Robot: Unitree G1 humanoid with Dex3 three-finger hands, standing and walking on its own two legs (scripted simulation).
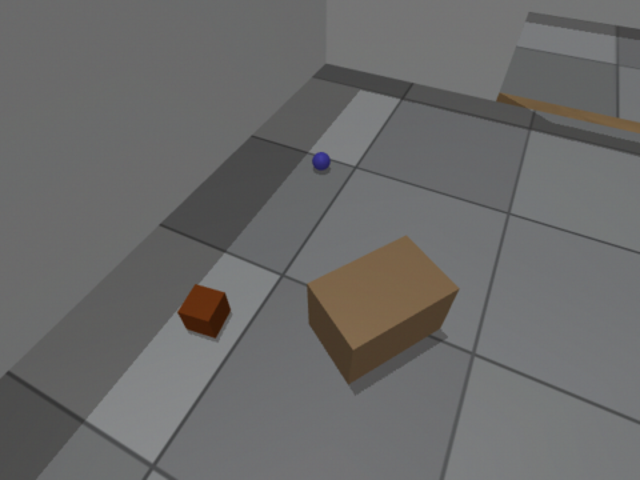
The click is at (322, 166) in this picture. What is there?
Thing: free ball
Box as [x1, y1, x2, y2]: [312, 152, 329, 169]
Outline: 319,152 314,155 312,162 317,169 324,169 329,164 329,158 325,153
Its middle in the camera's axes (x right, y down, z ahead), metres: +0.01 -0.39 +1.93
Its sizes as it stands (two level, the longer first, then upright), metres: 0.088 0.088 0.088
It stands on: the floor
